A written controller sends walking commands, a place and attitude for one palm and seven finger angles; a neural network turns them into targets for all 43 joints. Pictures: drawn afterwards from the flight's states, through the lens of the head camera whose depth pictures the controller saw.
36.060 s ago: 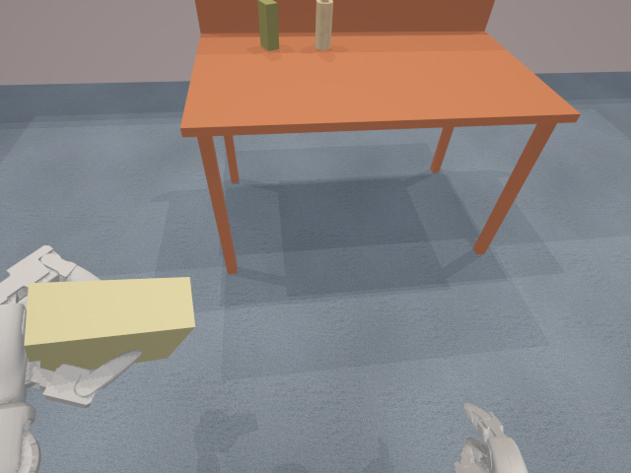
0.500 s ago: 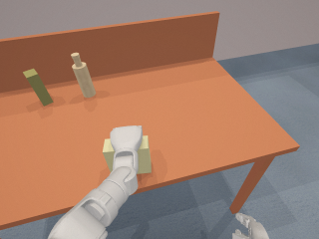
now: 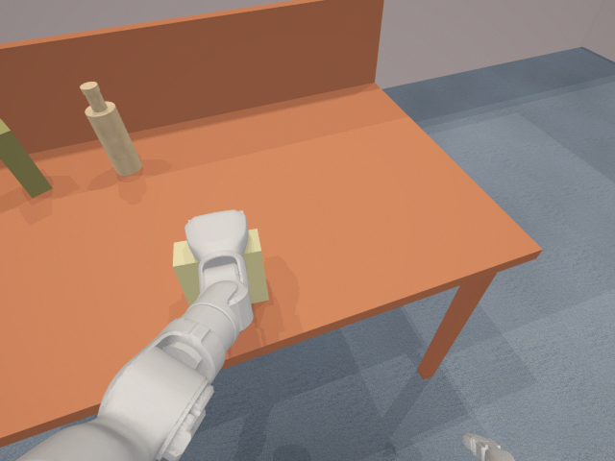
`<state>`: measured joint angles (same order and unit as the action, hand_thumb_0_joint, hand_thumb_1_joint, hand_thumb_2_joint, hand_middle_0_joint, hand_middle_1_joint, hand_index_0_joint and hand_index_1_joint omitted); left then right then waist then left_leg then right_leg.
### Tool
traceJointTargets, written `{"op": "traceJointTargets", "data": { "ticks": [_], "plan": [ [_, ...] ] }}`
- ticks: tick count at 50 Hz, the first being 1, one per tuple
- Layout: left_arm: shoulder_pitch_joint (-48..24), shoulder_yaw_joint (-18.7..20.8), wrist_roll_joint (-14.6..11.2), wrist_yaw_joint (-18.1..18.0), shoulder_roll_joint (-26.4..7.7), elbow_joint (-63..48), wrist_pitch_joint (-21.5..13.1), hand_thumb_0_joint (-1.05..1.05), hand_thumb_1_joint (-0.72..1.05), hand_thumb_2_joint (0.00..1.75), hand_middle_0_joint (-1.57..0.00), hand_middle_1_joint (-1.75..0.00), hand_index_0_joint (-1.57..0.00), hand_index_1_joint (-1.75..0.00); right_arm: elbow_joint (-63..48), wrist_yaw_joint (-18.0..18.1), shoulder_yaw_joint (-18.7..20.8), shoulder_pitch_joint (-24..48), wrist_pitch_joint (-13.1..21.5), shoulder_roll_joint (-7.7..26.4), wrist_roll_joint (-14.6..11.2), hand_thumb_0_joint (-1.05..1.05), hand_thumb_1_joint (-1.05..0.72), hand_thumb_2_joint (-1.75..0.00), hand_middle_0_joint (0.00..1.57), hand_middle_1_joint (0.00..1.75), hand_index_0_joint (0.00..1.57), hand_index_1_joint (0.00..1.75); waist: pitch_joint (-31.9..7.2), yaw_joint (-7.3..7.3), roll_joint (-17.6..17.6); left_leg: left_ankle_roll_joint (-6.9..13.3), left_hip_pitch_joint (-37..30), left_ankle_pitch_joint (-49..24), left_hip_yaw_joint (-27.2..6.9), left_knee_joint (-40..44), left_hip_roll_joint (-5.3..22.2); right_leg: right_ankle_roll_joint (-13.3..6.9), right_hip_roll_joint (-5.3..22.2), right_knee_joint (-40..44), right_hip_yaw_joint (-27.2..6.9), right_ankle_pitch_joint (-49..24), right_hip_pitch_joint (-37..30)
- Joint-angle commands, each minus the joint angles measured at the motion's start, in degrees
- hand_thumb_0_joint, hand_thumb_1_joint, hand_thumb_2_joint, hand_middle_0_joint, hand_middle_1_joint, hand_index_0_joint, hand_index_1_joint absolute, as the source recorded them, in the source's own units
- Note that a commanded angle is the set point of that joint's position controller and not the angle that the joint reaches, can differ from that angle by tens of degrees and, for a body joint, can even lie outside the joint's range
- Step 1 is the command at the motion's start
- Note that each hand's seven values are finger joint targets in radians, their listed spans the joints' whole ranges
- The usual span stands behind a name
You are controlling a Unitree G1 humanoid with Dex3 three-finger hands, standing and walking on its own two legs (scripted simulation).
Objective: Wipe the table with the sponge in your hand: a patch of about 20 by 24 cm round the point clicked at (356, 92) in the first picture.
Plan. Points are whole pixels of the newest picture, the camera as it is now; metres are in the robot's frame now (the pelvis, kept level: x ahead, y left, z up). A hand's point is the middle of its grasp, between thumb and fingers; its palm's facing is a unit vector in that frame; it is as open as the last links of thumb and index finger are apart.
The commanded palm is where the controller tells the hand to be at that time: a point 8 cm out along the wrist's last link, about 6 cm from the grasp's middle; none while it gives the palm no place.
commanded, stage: wipe forward along the third lane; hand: left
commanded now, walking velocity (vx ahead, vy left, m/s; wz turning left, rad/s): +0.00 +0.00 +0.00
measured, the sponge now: (226, 281) +0.40 +0.15 -0.03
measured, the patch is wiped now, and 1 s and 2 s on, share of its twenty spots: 0.90 1.00 1.00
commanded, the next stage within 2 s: wipe back along the third lane in 1.16 s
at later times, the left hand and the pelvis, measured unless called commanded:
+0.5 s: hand (218, 233) +0.46 +0.16 +0.02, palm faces -0.09 +0.00 -1.00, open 9.5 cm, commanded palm +0.44 +0.16 +0.05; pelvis +0.00 +0.01 -0.01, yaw -1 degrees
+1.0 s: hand (211, 212) +0.51 +0.18 +0.02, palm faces -0.08 +0.01 -1.00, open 9.5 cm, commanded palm +0.50 +0.17 +0.05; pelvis +0.01 +0.04 -0.02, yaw -1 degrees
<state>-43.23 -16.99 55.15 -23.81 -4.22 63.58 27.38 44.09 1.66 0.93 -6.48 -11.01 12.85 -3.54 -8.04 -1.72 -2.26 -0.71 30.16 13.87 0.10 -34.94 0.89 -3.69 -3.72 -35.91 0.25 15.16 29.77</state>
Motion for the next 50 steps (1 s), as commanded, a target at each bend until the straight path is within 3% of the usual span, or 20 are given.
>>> {"op": "traceJointTargets", "data": {
  "ticks": [1,2,5,7,8,14,16,17,18,21,25,28,34,38,41,45,47,49,50],
  "plan": [
    [-21.2,1.9,1.0,-1.4,-7.8,-3.0,0.7,0.0,0.1,1.3,-1.2,-1.6,-1.2,-1.6,-6.5,0.7,2.1,3.7,2.7,6.5,-0.1,0.0,-0.9,-0.9,0.2,0.3,0.2,0.3,-13.6,-2.05,9.3,2.7,-2.9,1.9,2.0,2.0,-1.3,2.1,2.9,8.3,-3.5,-5.5,-6.8],
    [-21.1,4.1,1.1,-1.4,-10.3,-2.3,0.5,0.0,0.1,1.3,-1.2,-1.6,-1.2,-1.6,-6.4,0.7,2.2,3.4,2.8,6.9,0.0,0.0,-0.9,-0.9,0.2,0.3,0.2,0.3,-13.8,-1.72,9.4,2.7,-2.1,1.5,1.6,1.9,-1.3,2.0,2.7,7.9,-3.6,-6.2,-7.1],
    [-22.0,1.9,1.3,-1.1,-8.2,-1.7,0.6,0.0,0.1,1.3,-1.2,-1.6,-1.2,-1.6,-6.5,0.6,2.1,2.1,3.3,6.7,-0.1,0.0,-0.9,-0.9,0.2,0.3,0.2,0.3,-14.0,-2.5,8.6,2.8,-1.6,1.5,2.0,1.6,-1.3,2.2,2.8,7.5,-3.3,-7.3,-6.6],
    [-22.1,3.7,1.4,-1.1,-10.1,-1.6,0.3,0.0,0.1,1.3,-1.2,-1.6,-1.2,-1.6,-6.3,0.5,2.4,1.6,3.5,7.0,0.0,0.0,-0.9,-0.9,0.2,0.3,0.2,0.3,-15.9,-2.1,7.8,2.7,-1.8,0.0,1.8,1.3,-1.2,2.0,2.5,6.9,-3.2,-9.1,-7.3],
    [-22.5,2.6,1.1,-1.0,-9.0,-1.4,0.4,0.0,0.1,1.3,-1.2,-1.6,-1.2,-1.6,-6.5,0.4,2.3,1.1,3.6,7.0,-0.1,0.0,-0.9,-0.9,0.2,0.3,0.2,0.3,-15.4,-2.6,8.3,2.9,-1.4,0.4,2.0,1.3,-1.2,2.2,2.6,7.0,-3.0,-9.1,-7.1],
    [-26.7,4.8,1.5,-1.1,-13.4,0.3,0.2,0.0,0.1,1.3,-1.2,-1.6,-1.2,-1.6,-5.5,0.6,2.2,-1.1,4.6,7.6,0.0,0.0,-0.9,-0.9,0.2,0.3,0.2,0.3,-15.9,-3.84,8.2,3.1,0.0,1.5,1.9,0.8,-1.0,2.6,2.6,7.0,-3.2,-7.6,-5.9],
    [-26.9,3.9,2.1,-1.0,-12.5,1.2,0.3,0.0,0.1,1.3,-1.2,-1.6,-1.2,-1.6,-5.4,0.5,2.1,-1.4,4.8,7.6,0.1,0.0,-0.9,-0.9,0.2,0.3,0.2,0.3,-15.1,-4.21,7.1,3.0,0.1,1.1,2.0,0.7,-0.9,2.4,2.5,6.6,-2.8,-8.1,-4.8],
    [-26.9,5.4,2.1,-1.1,-13.4,1.4,0.1,0.0,0.1,1.3,-1.2,-1.6,-1.2,-1.6,-5.3,0.2,2.4,-1.8,4.9,7.7,0.1,0.0,-0.9,-0.9,0.2,0.3,0.2,0.3,-16.5,-3.63,6.5,2.9,-0.1,0.0,1.8,0.7,-0.8,2.2,2.4,6.1,-2.5,-9.2,-5.4],
    [-26.6,4.1,1.7,-1.0,-12.1,1.4,0.1,0.0,0.1,1.3,-1.2,-1.6,-1.2,-1.6,-5.7,0.2,2.3,-2.0,5.0,7.6,0.1,0.0,-0.9,-0.9,0.2,0.3,0.2,0.3,-16.8,-3.91,6.3,3.0,-0.4,-0.1,2.0,0.5,-0.9,2.4,2.3,6.0,-2.4,-9.4,-5.3],
    [-27.4,5.9,2.1,-1.1,-14.9,2.2,0.2,0.0,0.1,1.3,-1.2,-1.6,-1.2,-1.6,-5.5,0.2,2.2,-3.0,5.2,8.0,0.2,0.0,-0.9,-0.9,0.2,0.3,0.2,0.3,-17.6,-4.1,7.1,3.0,0.4,-0.8,2.0,0.1,-0.8,2.5,2.4,5.7,-2.5,-11.2,-5.9],
    [-29.8,4.1,2.5,-1.1,-12.9,2.6,0.2,0.0,0.1,1.3,-1.2,-1.6,-1.2,-1.6,-5.4,-0.2,2.2,-3.7,5.4,8.0,0.3,0.0,-0.9,-0.9,0.2,0.3,0.2,0.3,-17.1,-5.1,5.2,3.0,-0.4,-1.1,1.9,-0.2,-0.5,2.3,2.0,5.3,-1.8,-10.5,-3.1],
    [-30.2,6.1,2.4,-1.4,-14.8,3.9,0.1,0.0,0.1,1.3,-1.2,-1.6,-1.2,-1.6,-5.2,-0.4,2.5,-4.6,5.6,8.3,0.5,0.0,-0.9,-0.9,0.2,0.3,0.2,0.3,-18.3,-4.99,5.9,3.0,-0.3,-2.2,1.5,-0.7,-0.4,2.3,1.8,4.5,-1.2,-11.2,-2.9],
    [-36.5,5.4,3.2,-1.7,-15.4,4.9,0.5,0.0,0.1,1.3,-1.2,-1.6,-1.2,-1.6,-4.4,-0.4,2.4,-5.9,5.9,8.7,0.8,0.0,-0.9,-0.9,0.2,0.3,0.2,0.3,-18.7,-6.96,3.6,3.1,-0.4,-1.9,1.1,-1.5,0.0,2.2,1.5,3.9,-0.9,-9.1,0.6],
    [-36.8,5.5,3.1,-1.5,-15.3,6.7,0.7,0.0,0.1,1.3,-1.2,-1.6,-1.2,-1.6,-4.5,-0.8,2.5,-7.1,6.1,9.0,0.9,0.0,-0.9,-0.9,0.2,0.3,0.2,0.3,-20.0,-6.94,3.2,3.0,-0.4,-3.3,0.4,-2.2,0.1,1.9,1.1,2.6,-0.2,-9.6,1.6],
    [-38.5,5.0,3.6,-1.4,-14.6,7.5,0.9,0.0,0.1,1.3,-1.2,-1.6,-1.2,-1.6,-4.3,-1.1,2.6,-8.1,6.1,9.1,1.2,0.0,-0.9,-0.9,0.2,0.3,0.2,0.3,-20.7,-7.78,3.2,3.0,-0.3,-3.7,0.3,-2.9,0.4,1.9,0.9,2.3,0.0,-10.0,2.7],
    [-41.4,6.1,3.8,-1.4,-16.8,8.6,1.0,0.0,0.1,1.3,-1.2,-1.6,-1.2,-1.6,-3.8,-1.2,2.7,-9.2,6.3,9.6,1.3,0.0,-0.9,-0.9,0.2,0.3,0.2,0.3,-20.7,-8.59,2.7,3.1,0.5,-3.0,-0.1,-3.4,0.6,1.8,0.8,1.8,0.2,-8.5,4.4],
    [-43.1,5.9,3.6,-1.3,-16.0,8.6,1.0,0.0,0.1,1.3,-1.2,-1.6,-1.2,-1.6,-3.7,-1.4,2.9,-9.6,6.5,9.6,1.4,0.0,-0.9,-0.9,0.2,0.3,0.2,0.3,-21.6,-8.92,2.3,3.1,0.4,-3.8,-0.5,-3.8,0.7,1.7,0.6,1.2,0.5,-8.7,5.1],
    [-44.1,7.3,4.0,-1.3,-19.2,9.3,1.1,0.0,0.1,1.3,-1.2,-1.6,-1.2,-1.6,-3.6,-1.3,2.7,-10.5,6.5,10.1,1.5,0.0,-0.9,-0.9,0.2,0.3,0.2,0.3,-22.0,-9.24,2.1,3.3,1.1,-3.3,-0.4,-4.3,0.7,1.8,0.6,1.1,0.3,-8.3,5.2],
    [-45.0,6.8,4.0,-1.2,-18.9,9.4,1.3,0.0,0.1,1.3,-1.2,-1.6,-1.2,-1.6,-3.6,-1.3,2.6,-10.7,6.6,10.2,1.6,0.0,-0.9,-0.9,0.2,0.3,0.2,0.3,-22.0,-9.72,2.4,3.4,1.8,-3.0,-0.2,-4.5,0.6,2.0,0.6,1.2,0.1,-8.7,4.9]
  ]
}}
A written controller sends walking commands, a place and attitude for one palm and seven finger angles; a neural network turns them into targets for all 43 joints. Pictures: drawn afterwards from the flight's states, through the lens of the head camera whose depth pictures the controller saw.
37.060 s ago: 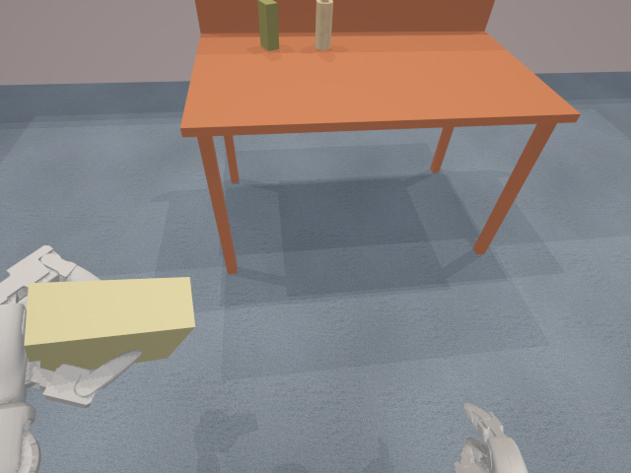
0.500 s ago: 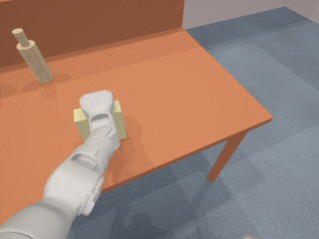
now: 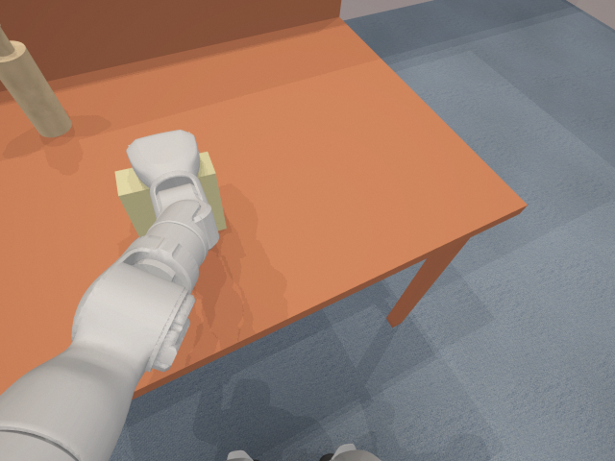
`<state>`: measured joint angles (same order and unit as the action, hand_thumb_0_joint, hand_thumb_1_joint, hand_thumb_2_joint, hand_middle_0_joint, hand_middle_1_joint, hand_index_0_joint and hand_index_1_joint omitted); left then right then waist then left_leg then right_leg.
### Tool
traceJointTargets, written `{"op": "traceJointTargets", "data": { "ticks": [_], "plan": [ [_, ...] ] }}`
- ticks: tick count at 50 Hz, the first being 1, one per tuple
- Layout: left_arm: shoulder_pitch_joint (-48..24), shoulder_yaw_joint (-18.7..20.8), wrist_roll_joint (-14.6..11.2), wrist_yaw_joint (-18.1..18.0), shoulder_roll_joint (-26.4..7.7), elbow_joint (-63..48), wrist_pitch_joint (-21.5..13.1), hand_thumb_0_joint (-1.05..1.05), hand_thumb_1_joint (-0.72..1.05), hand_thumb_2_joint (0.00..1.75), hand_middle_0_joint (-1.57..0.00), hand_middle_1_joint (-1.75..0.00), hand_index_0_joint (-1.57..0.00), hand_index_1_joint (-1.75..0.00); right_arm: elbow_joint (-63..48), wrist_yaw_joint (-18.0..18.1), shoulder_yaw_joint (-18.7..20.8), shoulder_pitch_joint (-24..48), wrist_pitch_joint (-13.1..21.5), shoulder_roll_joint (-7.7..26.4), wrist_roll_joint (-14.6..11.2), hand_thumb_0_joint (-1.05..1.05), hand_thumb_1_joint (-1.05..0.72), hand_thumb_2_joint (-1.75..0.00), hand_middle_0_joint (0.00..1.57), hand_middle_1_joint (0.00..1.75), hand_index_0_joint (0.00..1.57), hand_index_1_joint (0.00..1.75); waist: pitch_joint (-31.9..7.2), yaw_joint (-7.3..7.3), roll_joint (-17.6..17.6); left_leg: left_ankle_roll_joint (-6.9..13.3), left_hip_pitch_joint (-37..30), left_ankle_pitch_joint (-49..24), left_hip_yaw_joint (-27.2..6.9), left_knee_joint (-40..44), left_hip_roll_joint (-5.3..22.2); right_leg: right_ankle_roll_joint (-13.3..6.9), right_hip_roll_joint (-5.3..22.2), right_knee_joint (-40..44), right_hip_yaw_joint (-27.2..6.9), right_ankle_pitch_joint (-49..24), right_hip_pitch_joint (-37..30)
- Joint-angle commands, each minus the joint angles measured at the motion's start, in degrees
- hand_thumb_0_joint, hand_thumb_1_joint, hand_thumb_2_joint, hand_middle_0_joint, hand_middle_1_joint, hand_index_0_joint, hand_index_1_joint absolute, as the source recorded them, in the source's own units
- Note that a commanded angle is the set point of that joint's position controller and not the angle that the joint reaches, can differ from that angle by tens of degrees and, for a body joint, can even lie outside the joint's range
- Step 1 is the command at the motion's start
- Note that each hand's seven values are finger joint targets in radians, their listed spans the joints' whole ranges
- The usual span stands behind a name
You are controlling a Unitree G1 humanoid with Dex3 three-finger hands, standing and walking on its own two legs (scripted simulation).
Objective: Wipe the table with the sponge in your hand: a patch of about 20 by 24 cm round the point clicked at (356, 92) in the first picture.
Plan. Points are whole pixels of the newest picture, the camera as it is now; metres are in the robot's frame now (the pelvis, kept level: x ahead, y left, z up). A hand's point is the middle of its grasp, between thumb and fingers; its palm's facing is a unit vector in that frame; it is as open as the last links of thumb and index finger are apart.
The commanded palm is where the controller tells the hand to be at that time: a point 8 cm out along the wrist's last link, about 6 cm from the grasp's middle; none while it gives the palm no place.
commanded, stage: wipe forward along the third lane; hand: left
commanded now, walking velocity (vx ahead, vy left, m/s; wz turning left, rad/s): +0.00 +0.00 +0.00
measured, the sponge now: (179, 211) +0.48 +0.16 -0.01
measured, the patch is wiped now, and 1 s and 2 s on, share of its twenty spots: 1.00 1.00 1.00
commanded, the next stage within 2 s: wipe back along the third lane in 0.16 s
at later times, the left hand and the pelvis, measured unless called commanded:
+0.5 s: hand (169, 169) +0.53 +0.17 +0.03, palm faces -0.07 +0.01 -1.00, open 9.5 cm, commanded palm +0.49 +0.14 +0.07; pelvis +0.02 +0.01 +0.00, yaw -1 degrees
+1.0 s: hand (172, 196) +0.48 +0.16 +0.04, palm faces -0.06 -0.01 -1.00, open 9.5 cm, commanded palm +0.44 +0.13 +0.07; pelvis +0.04 +0.00 +0.02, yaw +1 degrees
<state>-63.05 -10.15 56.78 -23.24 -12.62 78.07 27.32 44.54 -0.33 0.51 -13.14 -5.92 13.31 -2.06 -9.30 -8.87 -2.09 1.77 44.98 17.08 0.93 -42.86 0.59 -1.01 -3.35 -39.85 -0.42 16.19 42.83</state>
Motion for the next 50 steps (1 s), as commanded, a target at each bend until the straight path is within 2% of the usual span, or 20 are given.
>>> {"op": "traceJointTargets", "data": {
  "ticks": [1,4,9,12,14,15,17,19,22,24,26,28,31,32,36,38,39,42,48,50],
  "plan": [
    [-25.1,0.5,2.7,-1.7,-11.6,-4.1,1.5,0.0,0.1,1.3,-1.2,-1.6,-1.2,-1.6,-3.9,0.6,3.0,-4.4,1.5,9.9,0.1,0.0,-0.9,-0.9,0.2,0.3,0.2,0.3,-20.6,-2.63,2.6,0.9,-12.4,-5.9,-1.1,3.3,1.0,-0.7,0.2,5.1,0.8,-9.5,-8.0],
    [-26.3,0.0,3.2,-1.1,-11.5,-4.0,1.6,0.0,0.1,1.3,-1.2,-1.6,-1.2,-1.6,-4.0,0.4,3.2,-5.4,1.6,10.0,0.3,0.0,-0.9,-0.9,0.2,0.3,0.2,0.3,-21.7,-2.85,-0.1,0.8,-13.0,-7.7,-1.2,2.3,1.1,-0.9,0.1,4.1,1.0,-10.8,-7.0],
    [-27.4,1.0,3.7,-0.1,-13.5,-3.0,1.4,0.0,0.1,1.3,-1.2,-1.6,-1.2,-1.6,-4.2,0.0,3.3,-7.5,1.3,10.4,0.5,0.0,-0.9,-0.9,0.2,0.3,0.2,0.3,-23.2,-3.24,-0.3,0.8,-12.8,-9.4,-1.9,1.3,1.4,-1.1,-0.2,3.2,1.4,-11.4,-6.3],
    [-29.5,-0.2,3.7,0.3,-11.5,-3.6,1.1,0.0,0.1,1.3,-1.2,-1.6,-1.2,-1.6,-4.0,-0.1,3.6,-7.9,1.1,10.4,0.6,0.0,-0.9,-0.9,0.2,0.3,0.2,0.3,-23.3,-4.29,-1.1,0.8,-13.7,-10.5,-2.4,0.8,1.7,-1.1,-0.4,2.7,1.6,-11.4,-4.4],
    [-27.9,0.0,3.5,0.5,-11.8,-3.5,1.1,0.0,0.1,1.3,-1.2,-1.6,-1.2,-1.6,-4.2,-0.4,3.5,-8.6,1.0,10.3,0.6,0.0,-0.9,-0.9,0.2,0.3,0.2,0.3,-24.3,-3.49,-1.6,0.7,-14.1,-10.9,-2.4,0.6,1.7,-1.2,-0.6,2.7,1.8,-11.3,-4.8],
    [-27.1,-1.8,3.3,0.7,-9.0,-3.4,1.2,0.0,0.1,1.3,-1.2,-1.6,-1.2,-1.6,-4.2,-0.5,3.6,-8.5,0.9,10.1,0.7,0.0,-0.9,-0.9,0.2,0.3,0.2,0.3,-23.9,-3.85,-1.3,0.7,-14.6,-11.4,-2.3,0.5,1.8,-1.1,-0.7,2.8,1.9,-11.8,-4.5],
    [-24.8,-1.6,2.4,1.1,-7.3,-3.9,0.8,0.0,0.1,1.3,-1.2,-1.6,-1.2,-1.6,-4.3,-0.7,4.0,-8.2,0.7,9.9,0.6,0.0,-0.9,-0.9,0.2,0.3,0.2,0.3,-24.4,-3.05,-0.9,0.5,-15.8,-12.4,-2.7,0.8,2.1,-1.2,-0.8,2.9,2.1,-12.1,-5.0],
    [-22.0,-0.3,1.8,1.2,-8.4,-4.7,0.5,0.0,0.1,1.3,-1.2,-1.6,-1.2,-1.6,-4.4,-0.9,3.9,-8.6,0.4,9.7,0.6,0.0,-0.9,-0.9,0.2,0.3,0.2,0.3,-25.3,-1.83,-0.7,0.6,-15.8,-14.0,-2.1,0.6,1.8,-1.2,-0.8,3.0,1.9,-14.9,-7.2],
    [-18.6,-2.0,0.4,1.3,-4.4,-5.2,0.6,0.0,0.1,1.3,-1.2,-1.6,-1.2,-1.6,-4.5,-1.2,4.1,-7.3,0.0,9.2,0.3,0.0,-0.9,-0.9,0.2,0.3,0.2,0.3,-23.6,-1.3,0.8,0.5,-16.1,-14.1,-1.8,1.7,1.8,-1.0,-0.7,3.7,1.9,-16.0,-8.7],
    [-15.7,-1.9,0.3,1.3,-4.6,-6.2,0.6,0.0,0.1,1.3,-1.2,-1.6,-1.2,-1.6,-4.7,-1.3,3.9,-6.9,-0.5,9.0,0.2,0.0,-0.9,-0.9,0.2,0.3,0.2,0.3,-23.9,-0.19,0.3,0.5,-17.2,-15.2,-1.5,2.0,1.7,-1.2,-0.7,4.0,2.0,-17.2,-9.8],
    [-13.0,-2.1,0.1,1.3,-4.2,-5.7,1.2,0.0,0.1,1.3,-1.2,-1.6,-1.2,-1.6,-4.9,-1.3,3.6,-5.9,-1.1,8.8,-0.1,0.0,-0.9,-0.9,0.2,0.3,0.2,0.3,-21.4,0.25,2.8,0.4,-16.1,-13.9,-1.1,3.1,1.5,-1.0,-0.5,5.0,1.9,-17.5,-11.7],
    [-12.4,-2.3,-0.3,1.1,-3.3,-7.9,1.2,0.0,0.1,1.3,-1.2,-1.6,-1.2,-1.6,-5.0,-1.5,3.7,-5.0,-1.3,8.5,-0.1,0.0,-0.9,-0.9,0.2,0.3,0.2,0.3,-22.1,1.21,0.1,0.3,-18.1,-16.1,-0.9,3.4,1.6,-1.3,-0.4,4.8,2.0,-19.0,-12.2],
    [-9.8,-3.9,-0.4,1.4,-1.3,-8.3,1.7,0.0,0.1,1.3,-1.2,-1.6,-1.2,-1.6,-5.4,-1.4,3.5,-3.5,-2.1,8.3,-0.4,0.0,-0.9,-0.9,0.2,0.3,0.2,0.3,-19.8,1.34,3.3,0.3,-18.4,-15.5,-0.7,4.6,1.4,-1.1,-0.3,6.0,2.1,-19.6,-13.9],
    [-10.4,-4.0,-0.9,1.3,-0.2,-9.6,1.4,0.0,0.1,1.3,-1.2,-1.6,-1.2,-1.6,-5.4,-1.4,3.7,-2.7,-2.2,8.1,-0.3,0.0,-0.9,-0.9,0.2,0.3,0.2,0.3,-20.0,1.49,1.7,0.3,-19.4,-16.7,-0.6,4.8,1.4,-1.3,-0.1,5.9,2.0,-20.5,-13.9],
    [-7.2,-4.5,-0.5,1.4,0.5,-10.6,1.5,0.0,0.1,1.3,-1.2,-1.6,-1.2,-1.6,-5.8,-1.2,3.6,-1.2,-3.1,7.8,-0.4,0.0,-0.9,-0.9,0.2,0.3,0.2,0.3,-18.6,2.2,4.5,0.3,-20.5,-17.3,-0.4,5.7,1.1,-1.3,0.1,6.7,2.1,-22.0,-16.0],
    [-5.6,-6.5,-0.9,1.3,3.9,-12.2,1.1,0.0,0.1,1.3,-1.2,-1.6,-1.2,-1.6,-6.2,-1.2,3.7,0.1,-3.5,7.4,-0.3,0.0,-0.9,-0.9,0.2,0.3,0.2,0.3,-18.9,2.74,2.1,0.0,-22.6,-20.0,-0.4,5.6,1.1,-1.6,0.1,6.5,2.3,-23.1,-15.8],
    [-4.4,-6.7,-1.1,1.3,4.6,-12.5,1.0,0.0,0.1,1.3,-1.2,-1.6,-1.2,-1.6,-6.2,-1.3,3.8,0.4,-3.7,7.2,-0.2,0.0,-0.9,-0.9,0.2,0.3,0.2,0.3,-18.9,2.91,3.5,0.0,-23.3,-20.9,-0.4,5.7,1.3,-1.6,0.1,6.7,2.5,-24.1,-16.4],
    [-3.0,-5.9,-1.6,1.1,4.5,-15.0,0.6,0.0,0.1,1.3,-1.2,-1.6,-1.2,-1.6,-6.7,-1.2,4.0,2.4,-4.7,7.1,-0.3,0.0,-0.9,-0.9,0.2,0.3,0.2,0.3,-20.4,3.87,3.9,-0.1,-24.1,-23.1,-0.3,6.0,1.0,-1.8,0.4,6.6,2.0,-26.9,-19.1],
    [0.2,-9.2,-1.8,0.8,8.4,-16.6,1.5,0.0,0.1,1.3,-1.2,-1.6,-1.2,-1.6,-6.9,-1.3,3.8,5.4,-6.1,6.5,-0.4,0.0,-0.9,-0.9,0.2,0.3,0.2,0.3,-17.5,4.5,4.5,-0.4,-25.5,-23.4,-0.1,6.9,0.8,-2.1,0.6,7.5,2.2,-27.5,-20.0],
    [0.5,-9.0,-1.7,0.7,8.0,-17.4,1.9,0.0,0.1,1.3,-1.2,-1.6,-1.2,-1.6,-7.1,-1.2,3.7,6.4,-6.5,6.4,-0.5,0.0,-0.9,-0.9,0.2,0.3,0.2,0.3,-17.8,4.82,4.8,-0.5,-25.7,-22.6,0.0,7.5,0.6,-2.2,0.7,7.8,2.1,-27.5,-21.0]
  ]
}}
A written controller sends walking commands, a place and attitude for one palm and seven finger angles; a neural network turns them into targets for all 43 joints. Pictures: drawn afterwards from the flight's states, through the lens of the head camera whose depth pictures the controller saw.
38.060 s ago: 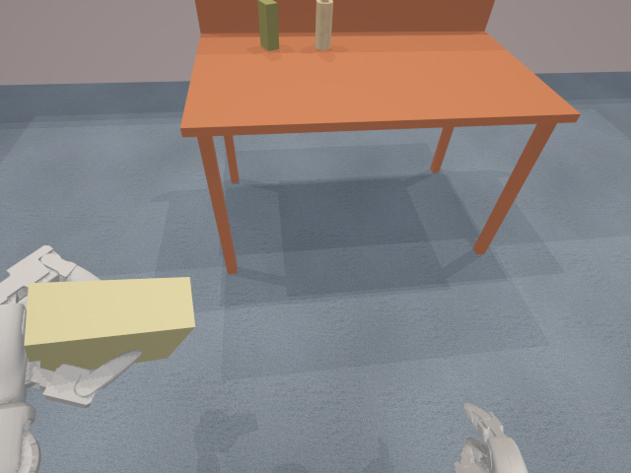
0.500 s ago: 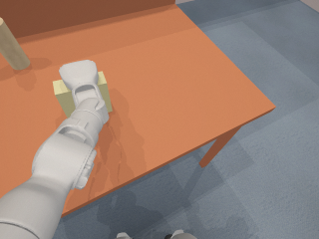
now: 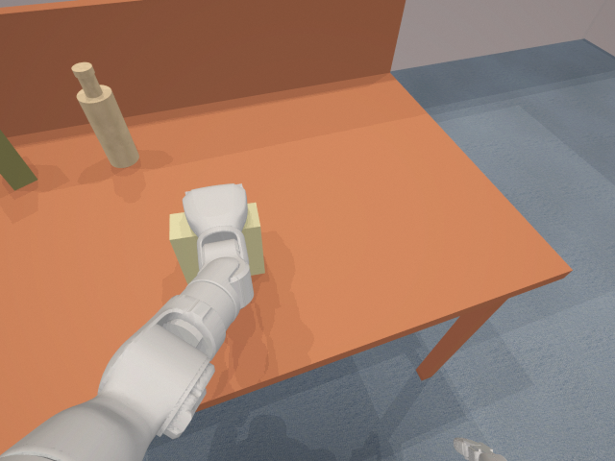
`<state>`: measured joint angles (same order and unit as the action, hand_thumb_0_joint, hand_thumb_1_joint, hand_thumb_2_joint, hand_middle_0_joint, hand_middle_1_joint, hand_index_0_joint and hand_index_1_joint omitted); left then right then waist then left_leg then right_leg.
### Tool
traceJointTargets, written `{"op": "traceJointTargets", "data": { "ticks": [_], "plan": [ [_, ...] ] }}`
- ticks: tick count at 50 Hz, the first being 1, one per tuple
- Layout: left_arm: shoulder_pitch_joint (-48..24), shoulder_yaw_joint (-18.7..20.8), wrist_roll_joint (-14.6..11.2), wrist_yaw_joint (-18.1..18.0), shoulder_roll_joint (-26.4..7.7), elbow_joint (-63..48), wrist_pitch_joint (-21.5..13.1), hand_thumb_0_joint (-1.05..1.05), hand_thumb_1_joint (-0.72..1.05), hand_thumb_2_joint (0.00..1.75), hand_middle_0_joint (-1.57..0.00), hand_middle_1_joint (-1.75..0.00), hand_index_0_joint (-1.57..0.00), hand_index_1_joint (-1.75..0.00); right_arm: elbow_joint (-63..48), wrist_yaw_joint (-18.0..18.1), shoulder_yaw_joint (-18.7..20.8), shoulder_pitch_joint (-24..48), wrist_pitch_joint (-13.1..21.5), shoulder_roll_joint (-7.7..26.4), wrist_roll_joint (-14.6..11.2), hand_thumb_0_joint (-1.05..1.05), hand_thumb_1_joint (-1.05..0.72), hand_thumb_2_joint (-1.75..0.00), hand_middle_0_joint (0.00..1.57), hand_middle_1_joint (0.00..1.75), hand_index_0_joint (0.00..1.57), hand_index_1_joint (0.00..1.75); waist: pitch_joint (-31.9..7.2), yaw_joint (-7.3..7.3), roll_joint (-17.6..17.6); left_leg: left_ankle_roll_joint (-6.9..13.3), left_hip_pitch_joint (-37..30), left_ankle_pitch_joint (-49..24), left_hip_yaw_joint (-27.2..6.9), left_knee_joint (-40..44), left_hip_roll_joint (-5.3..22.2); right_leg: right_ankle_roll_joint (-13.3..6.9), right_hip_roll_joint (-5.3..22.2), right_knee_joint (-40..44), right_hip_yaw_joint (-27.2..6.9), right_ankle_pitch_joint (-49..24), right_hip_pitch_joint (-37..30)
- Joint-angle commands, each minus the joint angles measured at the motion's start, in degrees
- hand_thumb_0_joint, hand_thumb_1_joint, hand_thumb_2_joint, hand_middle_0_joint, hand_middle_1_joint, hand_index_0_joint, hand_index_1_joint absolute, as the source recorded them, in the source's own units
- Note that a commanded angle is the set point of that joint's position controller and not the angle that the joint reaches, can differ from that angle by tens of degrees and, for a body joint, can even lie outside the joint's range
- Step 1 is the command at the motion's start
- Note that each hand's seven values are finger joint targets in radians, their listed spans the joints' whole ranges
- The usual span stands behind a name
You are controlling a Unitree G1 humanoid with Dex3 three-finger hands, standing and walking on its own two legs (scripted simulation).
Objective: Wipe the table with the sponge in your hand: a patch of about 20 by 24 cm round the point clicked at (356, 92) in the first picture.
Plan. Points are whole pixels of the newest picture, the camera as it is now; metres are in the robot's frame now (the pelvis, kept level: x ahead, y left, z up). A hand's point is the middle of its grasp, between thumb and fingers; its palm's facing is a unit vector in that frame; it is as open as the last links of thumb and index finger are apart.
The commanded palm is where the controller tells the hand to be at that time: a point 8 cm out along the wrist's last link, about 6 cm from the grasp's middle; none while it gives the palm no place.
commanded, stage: wipe back along the third lane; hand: left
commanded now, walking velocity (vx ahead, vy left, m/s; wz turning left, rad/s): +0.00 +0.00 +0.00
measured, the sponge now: (222, 253) +0.43 +0.15 -0.03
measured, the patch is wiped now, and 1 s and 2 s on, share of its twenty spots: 1.00 1.00 1.00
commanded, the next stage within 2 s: slide back across to the middle lane in 1.44 s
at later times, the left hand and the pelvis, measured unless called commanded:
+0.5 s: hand (232, 259) +0.39 +0.12 +0.02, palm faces -0.06 -0.01 -1.00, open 9.5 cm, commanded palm +0.34 +0.10 +0.05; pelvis -0.01 -0.01 +0.01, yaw +0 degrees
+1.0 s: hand (239, 287) +0.34 +0.11 +0.02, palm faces -0.04 -0.02 -1.00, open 9.5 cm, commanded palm +0.29 +0.08 +0.05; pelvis -0.02 -0.02 +0.01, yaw +1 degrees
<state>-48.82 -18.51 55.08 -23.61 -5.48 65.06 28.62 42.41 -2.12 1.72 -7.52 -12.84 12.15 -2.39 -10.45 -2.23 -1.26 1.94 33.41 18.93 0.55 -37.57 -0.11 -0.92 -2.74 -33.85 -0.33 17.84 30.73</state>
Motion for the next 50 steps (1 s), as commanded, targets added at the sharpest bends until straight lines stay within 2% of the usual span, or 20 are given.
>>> {"op": "traceJointTargets", "data": {
  "ticks": [1,3,6,10,17,19,24,27,29,32,34,36,37,38,40,41,42,45,47,50],
  "plan": [
    [-14.1,-1.8,0.3,1.1,1.8,-4.4,0.7,0.0,0.1,1.3,-1.2,-1.6,-1.2,-1.6,-4.8,0.7,2.5,1.2,0.2,7.4,-0.1,0.0,-0.9,-0.9,0.2,0.3,0.2,0.3,-16.1,-2.27,4.7,-0.6,-14.1,-23.9,0.4,2.2,1.2,-2.2,0.2,2.0,1.9,-29.1,-8.9],
    [-11.6,-0.9,-0.2,1.1,1.3,-5.1,0.6,0.0,0.1,1.3,-1.2,-1.6,-1.2,-1.6,-5.1,0.6,2.5,1.9,0.0,7.4,-0.1,0.0,-0.9,-0.9,0.2,0.3,0.2,0.3,-16.1,-1.11,3.6,-0.7,-14.4,-24.4,0.3,2.6,1.0,-2.5,0.2,2.1,2.0,-29.1,-9.7],
    [-10.6,-2.0,0.1,1.1,2.5,-5.5,0.8,0.0,0.1,1.3,-1.2,-1.6,-1.2,-1.6,-5.4,0.8,2.4,2.8,-0.3,7.2,-0.2,0.0,-0.9,-0.9,0.2,0.3,0.2,0.3,-15.1,-1.2,5.7,-0.6,-14.0,-22.7,0.5,3.0,0.8,-2.5,0.4,2.7,1.8,-28.7,-10.3],
    [-12.1,-2.9,0.3,0.8,3.2,-5.7,1.1,0.0,0.1,1.3,-1.2,-1.6,-1.2,-1.6,-5.4,0.9,2.1,3.9,-0.4,6.9,-0.5,0.0,-0.9,-0.9,0.2,0.3,0.2,0.3,-13.2,-1.25,4.0,-0.7,-13.9,-19.3,0.2,4.2,0.7,-2.7,0.3,3.3,2.0,-24.3,-9.2],
    [-7.7,-1.4,-0.7,0.4,2.7,-7.9,0.3,0.0,0.1,1.3,-1.2,-1.6,-1.2,-1.6,-6.4,0.9,2.2,5.1,0.0,6.8,-0.6,0.0,-0.9,-0.9,0.2,0.3,0.2,0.3,-15.2,0.46,6.1,-0.6,-13.4,-18.6,0.4,4.8,0.3,-2.8,0.5,3.7,1.3,-24.9,-12.6],
    [-7.9,-3.4,-0.6,0.3,4.2,-7.5,0.5,0.0,0.1,1.3,-1.2,-1.6,-1.2,-1.6,-6.2,1.0,2.2,5.2,0.0,6.8,-0.6,0.0,-0.9,-0.9,0.2,0.3,0.2,0.3,-12.6,-0.29,6.6,-0.4,-13.4,-16.5,0.7,5.1,0.3,-2.6,0.5,4.5,1.4,-22.7,-11.1],
    [-5.0,-1.6,-0.7,-0.1,2.1,-8.0,0.7,0.0,0.1,1.3,-1.2,-1.6,-1.2,-1.6,-6.4,1.2,2.0,6.1,0.4,6.8,-0.8,0.0,-0.9,-0.9,0.2,0.3,0.2,0.3,-12.6,1.18,6.4,-0.5,-12.9,-14.4,0.9,6.0,-0.1,-2.8,0.7,5.2,0.8,-20.4,-12.5],
    [-4.0,-3.5,-1.0,0.2,4.6,-9.1,0.9,0.0,0.1,1.3,-1.2,-1.6,-1.2,-1.6,-7.0,0.9,2.1,7.2,0.4,6.6,-1.1,0.0,-0.9,-0.9,0.2,0.3,0.2,0.3,-11.7,1.21,7.2,-0.5,-13.2,-14.5,0.6,6.4,0.1,-2.9,0.6,5.3,1.0,-19.6,-12.0],
    [-2.3,-5.2,-0.9,0.2,5.9,-9.8,1.1,0.0,0.1,1.3,-1.2,-1.6,-1.2,-1.6,-7.1,0.6,2.2,7.3,0.4,6.5,-1.1,0.0,-0.9,-0.9,0.2,0.3,0.2,0.3,-11.1,1.36,5.5,-0.5,-14.0,-14.1,0.9,6.3,0.0,-3.0,0.5,5.5,1.1,-18.7,-11.5],
    [0.6,-2.4,-1.3,0.2,3.3,-10.9,1.3,0.0,0.1,1.3,-1.2,-1.6,-1.2,-1.6,-7.6,0.6,2.1,8.4,0.3,6.7,-1.2,0.0,-0.9,-0.9,0.2,0.3,0.2,0.3,-11.6,2.69,7.8,-0.5,-13.3,-14.1,0.8,6.6,-0.2,-3.1,0.6,5.9,0.5,-19.5,-13.4],
    [1.3,-5.2,-1.3,0.3,5.4,-11.9,1.7,0.0,0.1,1.3,-1.2,-1.6,-1.2,-1.6,-8.0,0.5,1.9,8.8,0.1,6.5,-1.4,0.0,-0.9,-0.9,0.2,0.3,0.2,0.3,-9.7,2.1,7.7,-0.4,-13.5,-13.3,1.1,6.7,-0.4,-2.9,0.7,6.1,0.6,-19.2,-13.1],
    [1.5,-5.0,-1.3,0.5,4.6,-12.9,2.1,0.0,0.1,1.3,-1.2,-1.6,-1.2,-1.6,-8.2,0.5,1.8,9.6,0.0,6.5,-1.5,0.0,-0.9,-0.9,0.2,0.3,0.2,0.3,-9.0,2.13,7.6,-0.4,-13.6,-12.5,1.1,6.9,-0.5,-2.9,0.8,6.6,0.3,-17.9,-12.8],
    [2.3,-3.0,-1.4,0.5,3.1,-13.2,2.3,0.0,0.1,1.3,-1.2,-1.6,-1.2,-1.6,-8.2,0.7,1.8,10.2,0.0,6.7,-1.5,0.0,-0.9,-0.9,0.2,0.3,0.2,0.3,-9.3,3.16,7.2,-0.5,-13.7,-12.7,0.8,7.3,-0.5,-3.2,0.6,6.7,0.1,-17.6,-13.0],
    [2.3,-5.4,-1.5,0.7,5.0,-13.7,2.5,0.0,0.1,1.3,-1.2,-1.6,-1.2,-1.6,-8.7,0.7,1.5,10.2,0.0,6.5,-1.6,0.0,-0.9,-0.9,0.2,0.3,0.2,0.3,-8.4,2.35,7.7,-0.3,-13.9,-12.2,1.0,7.3,-0.5,-2.9,0.7,6.8,0.4,-17.0,-13.0],
    [1.7,-5.5,-1.5,1.0,4.6,-14.2,2.6,0.0,0.1,1.3,-1.2,-1.6,-1.2,-1.6,-8.7,0.7,1.5,10.6,-0.1,6.4,-1.7,0.0,-0.9,-0.9,0.2,0.3,0.2,0.3,-7.6,2.11,8.4,-0.3,-13.9,-11.2,1.0,7.3,-0.6,-2.8,0.8,7.2,0.2,-15.8,-12.5],
    [2.5,-5.4,-1.5,1.2,4.6,-14.4,2.8,0.0,0.1,1.3,-1.2,-1.6,-1.2,-1.6,-8.8,0.8,1.5,10.8,-0.1,6.4,-1.7,0.0,-0.9,-0.9,0.2,0.3,0.2,0.3,-7.7,2.37,7.8,-0.3,-14.2,-11.3,1.1,7.4,-0.7,-2.9,0.8,7.2,0.2,-15.7,-12.5],
    [4.6,-2.6,-1.7,1.2,2.3,-15.2,2.7,0.0,0.1,1.3,-1.2,-1.6,-1.2,-1.6,-8.9,0.9,1.6,11.3,-0.1,6.6,-1.6,0.0,-0.9,-0.9,0.2,0.3,0.2,0.3,-9.2,3.85,8.2,-0.4,-14.3,-12.1,1.0,7.5,-0.7,-3.1,0.6,7.3,-0.4,-16.9,-13.9],
    [6.1,-7.3,-1.0,2.0,5.9,-17.1,2.7,0.0,0.1,1.3,-1.2,-1.6,-1.2,-1.6,-9.8,0.6,1.4,11.7,-0.5,6.3,-1.8,0.0,-0.9,-0.9,0.2,0.3,0.2,0.3,-7.6,2.87,7.2,-0.4,-14.9,-12.8,1.1,7.3,-0.8,-3.2,0.8,6.7,0.1,-17.6,-13.4],
    [8.8,-5.6,-1.3,2.3,4.8,-18.4,2.7,0.0,0.1,1.3,-1.2,-1.6,-1.2,-1.6,-10.2,0.3,1.6,12.4,-0.7,6.6,-1.7,0.0,-0.9,-0.9,0.2,0.3,0.2,0.3,-8.7,4.14,8.5,-0.4,-15.0,-13.9,0.6,7.3,-0.8,-3.5,0.6,6.7,-0.3,-19.0,-14.3],
    [8.1,-8.7,-0.9,2.6,6.8,-20.0,3.0,0.0,0.1,1.3,-1.2,-1.6,-1.2,-1.6,-10.5,0.0,1.5,12.7,-1.1,6.4,-2.0,0.0,-0.9,-0.9,0.2,0.3,0.2,0.3,-7.4,2.9,8.3,-0.3,-15.7,-13.6,0.8,6.8,-0.8,-3.3,0.7,6.3,0.1,-18.7,-13.4]
  ]
}}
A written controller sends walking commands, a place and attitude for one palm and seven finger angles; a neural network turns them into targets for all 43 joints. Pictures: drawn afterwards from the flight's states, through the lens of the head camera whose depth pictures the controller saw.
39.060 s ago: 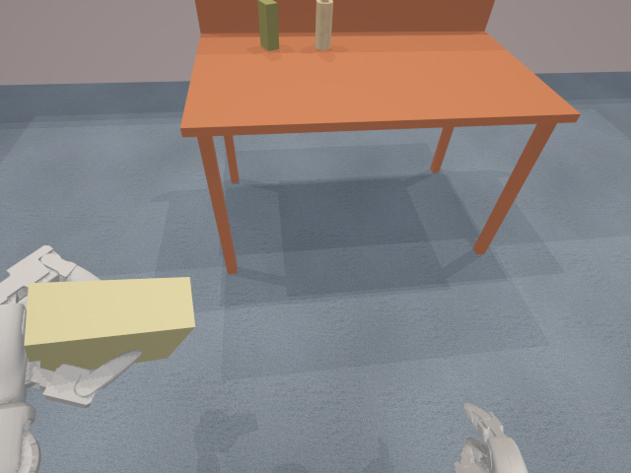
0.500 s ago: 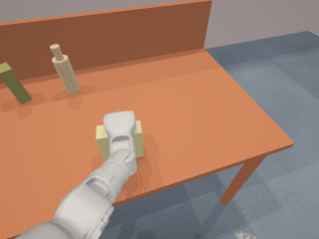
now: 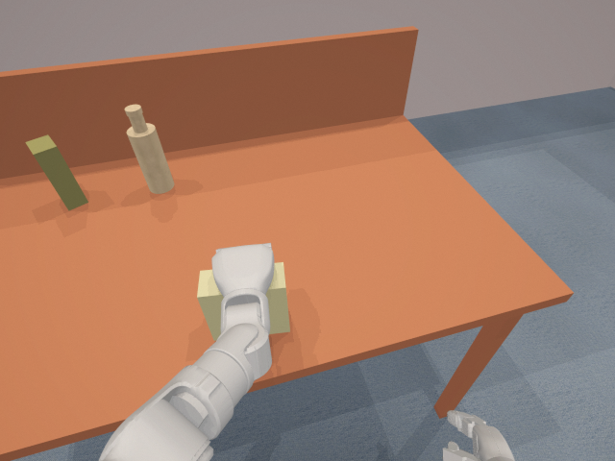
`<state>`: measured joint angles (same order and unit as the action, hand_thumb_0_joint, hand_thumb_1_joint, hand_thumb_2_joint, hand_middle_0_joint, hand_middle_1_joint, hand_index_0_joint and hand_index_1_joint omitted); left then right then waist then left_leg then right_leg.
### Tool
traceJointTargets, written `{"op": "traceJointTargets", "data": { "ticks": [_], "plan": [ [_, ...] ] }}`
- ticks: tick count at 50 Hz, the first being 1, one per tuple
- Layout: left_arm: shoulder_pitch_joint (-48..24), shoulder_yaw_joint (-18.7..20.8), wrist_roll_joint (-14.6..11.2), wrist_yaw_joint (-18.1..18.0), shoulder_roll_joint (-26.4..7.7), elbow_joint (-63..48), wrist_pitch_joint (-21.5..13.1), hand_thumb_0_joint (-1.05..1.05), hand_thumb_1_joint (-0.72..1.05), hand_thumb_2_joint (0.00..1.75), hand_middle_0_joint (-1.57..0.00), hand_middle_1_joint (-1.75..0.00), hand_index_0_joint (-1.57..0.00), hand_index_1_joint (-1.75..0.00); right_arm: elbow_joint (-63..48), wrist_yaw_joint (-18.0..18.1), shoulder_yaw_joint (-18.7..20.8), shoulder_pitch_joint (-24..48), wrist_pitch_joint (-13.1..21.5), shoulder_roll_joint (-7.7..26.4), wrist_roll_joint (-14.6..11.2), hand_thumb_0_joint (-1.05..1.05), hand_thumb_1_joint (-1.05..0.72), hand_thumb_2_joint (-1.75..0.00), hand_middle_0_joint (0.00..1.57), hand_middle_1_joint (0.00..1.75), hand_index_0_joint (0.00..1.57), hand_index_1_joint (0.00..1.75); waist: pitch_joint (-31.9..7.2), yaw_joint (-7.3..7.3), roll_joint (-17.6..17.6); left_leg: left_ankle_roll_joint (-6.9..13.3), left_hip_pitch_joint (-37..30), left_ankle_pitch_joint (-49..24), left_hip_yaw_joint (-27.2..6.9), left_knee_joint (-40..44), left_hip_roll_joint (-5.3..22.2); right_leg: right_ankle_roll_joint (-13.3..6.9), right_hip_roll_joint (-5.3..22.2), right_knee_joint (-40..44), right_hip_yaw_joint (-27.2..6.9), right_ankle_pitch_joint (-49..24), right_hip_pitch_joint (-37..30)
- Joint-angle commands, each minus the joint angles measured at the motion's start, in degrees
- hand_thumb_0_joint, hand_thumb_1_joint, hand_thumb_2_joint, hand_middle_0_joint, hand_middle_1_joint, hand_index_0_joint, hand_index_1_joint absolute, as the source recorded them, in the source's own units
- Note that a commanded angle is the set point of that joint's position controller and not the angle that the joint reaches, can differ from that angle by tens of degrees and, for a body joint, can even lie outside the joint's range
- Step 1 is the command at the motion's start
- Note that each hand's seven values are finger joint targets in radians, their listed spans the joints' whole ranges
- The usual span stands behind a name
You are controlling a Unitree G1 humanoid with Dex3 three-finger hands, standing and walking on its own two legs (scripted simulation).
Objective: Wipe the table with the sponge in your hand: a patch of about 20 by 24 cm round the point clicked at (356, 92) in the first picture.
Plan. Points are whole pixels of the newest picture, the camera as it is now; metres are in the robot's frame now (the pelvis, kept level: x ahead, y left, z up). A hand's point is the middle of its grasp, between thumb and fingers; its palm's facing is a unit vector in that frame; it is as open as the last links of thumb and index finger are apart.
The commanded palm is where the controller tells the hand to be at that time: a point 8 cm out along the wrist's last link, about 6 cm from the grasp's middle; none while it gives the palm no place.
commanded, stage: wipe back along the third lane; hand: left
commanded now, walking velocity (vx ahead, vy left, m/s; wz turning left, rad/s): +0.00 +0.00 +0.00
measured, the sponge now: (249, 310) +0.36 +0.13 -0.04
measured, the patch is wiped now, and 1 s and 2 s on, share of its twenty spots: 1.00 1.00 1.00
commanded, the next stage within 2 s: slide back across to the middle lane in 0.44 s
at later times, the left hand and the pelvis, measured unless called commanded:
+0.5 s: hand (249, 293) +0.36 +0.12 +0.01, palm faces -0.05 -0.03 -1.00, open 9.5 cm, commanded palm +0.32 +0.11 +0.04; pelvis +0.00 -0.01 +0.00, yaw +0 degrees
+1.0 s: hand (223, 304) +0.33 +0.16 +0.02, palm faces -0.06 -0.07 -1.00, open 9.5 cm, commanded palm +0.30 +0.16 +0.06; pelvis +0.00 +0.00 +0.00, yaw -1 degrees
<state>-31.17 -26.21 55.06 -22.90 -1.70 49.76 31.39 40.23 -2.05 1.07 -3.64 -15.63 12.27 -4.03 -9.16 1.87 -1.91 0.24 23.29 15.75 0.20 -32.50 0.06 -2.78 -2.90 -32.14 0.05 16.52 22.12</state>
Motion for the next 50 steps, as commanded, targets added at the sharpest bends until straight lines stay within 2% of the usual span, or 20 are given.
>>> {"op": "traceJointTargets", "data": {
  "ticks": [1,6,7,9,12,13,16,17,19,22,24,31,32,34,37,39,42,45,47,50],
  "plan": [
    [-11.0,-1.1,-0.9,1.9,2.9,-4.7,0.4,0.0,0.1,1.3,-1.2,-1.6,-1.2,-1.6,-8.3,0.0,1.9,9.3,1.7,6.2,-0.4,0.0,-0.9,-0.9,0.2,0.3,0.2,0.3,-7.7,-1.41,8.2,1.3,-5.3,-9.4,1.1,2.0,-1.1,-1.5,0.8,4.9,-0.4,-15.9,-4.0],
    [-12.3,-0.2,-0.6,2.0,1.8,-4.4,0.3,0.0,0.1,1.3,-1.2,-1.6,-1.2,-1.6,-7.8,0.4,1.9,9.5,1.7,6.2,-0.4,0.0,-0.9,-0.9,0.2,0.3,0.2,0.3,-8.1,-1.49,8.9,1.3,-5.3,-9.3,1.1,1.8,-1.2,-1.4,0.9,4.7,-0.7,-16.1,-4.1],
    [-11.9,1.7,-0.5,2.0,0.2,-4.3,0.2,0.0,0.1,1.3,-1.2,-1.6,-1.2,-1.6,-7.6,0.5,1.9,9.8,1.6,6.5,-0.2,0.0,-0.9,-0.9,0.2,0.3,0.2,0.3,-8.3,-0.61,7.6,1.2,-5.0,-9.5,0.8,1.9,-1.1,-1.8,0.7,4.8,-1.3,-16.3,-3.9],
    [-12.3,-0.5,-0.6,2.0,2.5,-4.3,-0.2,0.0,0.1,1.3,-1.2,-1.6,-1.2,-1.6,-7.9,0.4,1.9,9.0,1.7,6.1,-0.3,0.0,-0.9,-0.9,0.2,0.3,0.2,0.3,-8.8,-1.57,8.4,1.4,-5.3,-9.7,1.2,1.3,-1.2,-1.4,0.9,4.2,-0.5,-17.1,-4.2],
    [-9.2,3.7,-0.3,2.0,-1.4,-4.1,-0.6,0.0,0.1,1.3,-1.2,-1.6,-1.2,-1.6,-7.7,0.6,2.2,9.1,1.6,6.7,0.1,0.0,-0.9,-0.9,0.2,0.3,0.2,0.3,-10.3,-0.01,9.7,1.3,-4.3,-10.9,0.8,1.3,-1.2,-1.6,0.8,4.1,-1.8,-19.8,-5.9],
    [-8.9,0.6,-0.7,2.2,1.5,-5.4,-0.8,0.0,0.1,1.3,-1.2,-1.6,-1.2,-1.6,-8.5,0.6,1.9,9.0,1.7,6.3,0.0,0.0,-0.9,-0.9,0.2,0.3,0.2,0.3,-10.7,-0.69,9.3,1.5,-4.7,-11.0,1.4,1.1,-1.4,-1.3,1.2,3.8,-1.3,-20.3,-6.6],
    [-9.7,1.8,-0.5,2.0,-0.3,-5.2,-0.7,0.0,0.1,1.3,-1.2,-1.6,-1.2,-1.6,-8.1,0.7,2.0,8.8,1.7,6.4,-0.2,0.0,-0.9,-0.9,0.2,0.3,0.2,0.3,-9.1,-1.07,9.7,1.5,-4.1,-10.0,1.5,1.0,-1.4,-1.1,1.3,4.5,-2.0,-19.8,-6.1],
    [-8.0,5.0,-0.7,2.0,-3.0,-5.5,-0.6,0.0,0.1,1.3,-1.2,-1.6,-1.2,-1.6,-8.1,0.8,2.0,9.1,1.7,6.8,0.0,0.0,-0.9,-0.9,0.2,0.3,0.2,0.3,-9.8,0.31,9.6,1.3,-3.6,-10.2,1.1,1.5,-1.4,-1.4,0.9,4.6,-2.5,-20.0,-6.7],
    [-10.2,0.4,-0.3,2.2,1.0,-6.3,-0.5,0.0,0.1,1.3,-1.2,-1.6,-1.2,-1.6,-8.4,0.8,1.9,8.8,1.8,6.2,-0.4,0.0,-0.9,-0.9,0.2,0.3,0.2,0.3,-9.1,-1.28,8.7,1.5,-4.4,-9.6,1.6,1.3,-1.4,-1.1,1.1,4.6,-1.6,-18.6,-5.6],
    [-8.4,5.1,-0.4,2.1,-3.5,-5.6,-0.2,0.0,0.1,1.3,-1.2,-1.6,-1.2,-1.6,-8.0,1.0,2.0,8.9,2.0,6.9,-0.2,0.0,-0.9,-0.9,0.2,0.3,0.2,0.3,-9.6,0.16,9.2,1.3,-3.7,-9.5,1.1,1.6,-1.4,-1.4,0.8,4.9,-2.6,-18.3,-6.1],
    [-9.0,1.9,-0.6,2.2,-0.6,-6.4,-0.3,0.0,0.1,1.3,-1.2,-1.6,-1.2,-1.6,-8.4,1.0,2.0,8.6,2.1,6.4,-0.5,0.0,-0.9,-0.9,0.2,0.3,0.2,0.3,-9.5,-0.87,9.1,1.5,-4.0,-9.5,1.7,1.4,-1.4,-1.0,1.2,4.7,-2.0,-18.8,-6.4],
    [-8.6,5.6,-0.6,2.1,-5.4,-9.0,-0.1,0.0,0.1,1.3,-1.2,-1.6,-1.2,-1.6,-8.9,1.7,1.7,9.2,2.7,6.5,-0.8,0.0,-0.9,-0.9,0.2,0.3,0.2,0.3,-9.4,0.16,7.7,1.5,-4.6,-8.5,1.7,2.7,-1.5,-0.9,1.1,5.8,-2.4,-15.7,-7.3],
    [-8.2,8.3,-0.6,2.1,-7.9,-9.1,0.0,0.0,0.1,1.3,-1.2,-1.6,-1.2,-1.6,-8.7,1.9,1.8,9.4,2.8,6.9,-0.7,0.0,-0.9,-0.9,0.2,0.3,0.2,0.3,-9.5,0.95,8.6,1.5,-4.5,-8.3,1.3,3.2,-1.4,-1.2,0.8,6.3,-2.8,-15.0,-7.6],
    [-8.8,7.0,-0.2,2.1,-7.3,-12.2,-0.2,0.0,0.1,1.3,-1.2,-1.6,-1.2,-1.6,-9.4,2.0,1.7,9.3,3.1,6.6,-0.9,0.0,-0.9,-0.9,0.2,0.3,0.2,0.3,-10.6,0.54,7.6,1.6,-5.5,-8.8,1.6,3.3,-1.5,-1.0,1.0,6.0,-2.6,-15.6,-8.6],
    [-3.8,11.2,0.4,2.6,-12.0,-15.3,0.1,0.0,0.1,1.3,-1.2,-1.6,-1.2,-1.6,-9.8,2.1,1.8,10.3,3.2,7.2,-0.6,0.0,-0.9,-0.9,0.2,0.3,0.2,0.3,-11.6,2.4,7.2,1.5,-6.4,-11.2,1.3,3.7,-1.7,-1.4,0.9,6.2,-3.7,-19.2,-11.2],
    [-2.7,7.9,0.9,3.3,-9.6,-18.4,0.3,0.0,0.1,1.3,-1.2,-1.6,-1.2,-1.6,-10.6,1.9,1.6,10.6,3.3,6.8,-1.0,0.0,-0.9,-0.9,0.2,0.3,0.2,0.3,-10.4,1.48,8.1,1.8,-7.1,-11.5,1.6,3.9,-1.7,-1.1,1.1,6.3,-3.2,-19.7,-11.4],
    [-2.0,9.9,1.3,4.7,-12.7,-20.0,1.0,0.0,0.1,1.3,-1.2,-1.6,-1.2,-1.6,-10.7,2.1,1.4,11.7,3.5,7.3,-1.1,0.0,-0.9,-0.9,0.2,0.3,0.2,0.3,-7.4,1.86,7.3,1.8,-7.7,-10.1,0.9,4.9,-1.9,-1.5,0.7,7.9,-3.9,-16.1,-10.0],
    [-3.5,6.2,1.5,6.0,-10.0,-21.5,0.4,0.0,0.1,1.3,-1.2,-1.6,-1.2,-1.6,-10.9,2.2,1.1,11.5,3.8,7.1,-1.4,0.0,-0.9,-0.9,0.2,0.3,0.2,0.3,-6.0,0.65,6.6,1.9,-8.8,-9.4,0.9,5.1,-1.8,-1.4,0.8,7.7,-2.8,-13.9,-8.4],
    [-2.6,8.4,1.4,6.5,-11.8,-22.1,-0.8,0.0,0.1,1.3,-1.2,-1.6,-1.2,-1.6,-10.8,2.4,1.3,11.4,4.2,7.3,-1.2,0.0,-0.9,-0.9,0.2,0.3,0.2,0.3,-7.5,1.41,6.1,2.0,-9.6,-10.4,0.5,4.9,-1.8,-1.7,0.5,7.5,-3.1,-15.2,-8.7],
    [-1.8,6.5,2.0,6.9,-10.4,-22.6,-2.6,0.0,0.1,1.3,-1.2,-1.6,-1.2,-1.6,-10.9,2.4,1.3,10.8,4.5,7.1,-1.2,0.0,-0.9,-0.9,0.2,0.3,0.2,0.3,-6.8,0.68,6.1,1.9,-9.7,-10.5,0.5,4.5,-1.8,-1.7,0.6,6.8,-2.5,-15.4,-8.1]
  ]
}}
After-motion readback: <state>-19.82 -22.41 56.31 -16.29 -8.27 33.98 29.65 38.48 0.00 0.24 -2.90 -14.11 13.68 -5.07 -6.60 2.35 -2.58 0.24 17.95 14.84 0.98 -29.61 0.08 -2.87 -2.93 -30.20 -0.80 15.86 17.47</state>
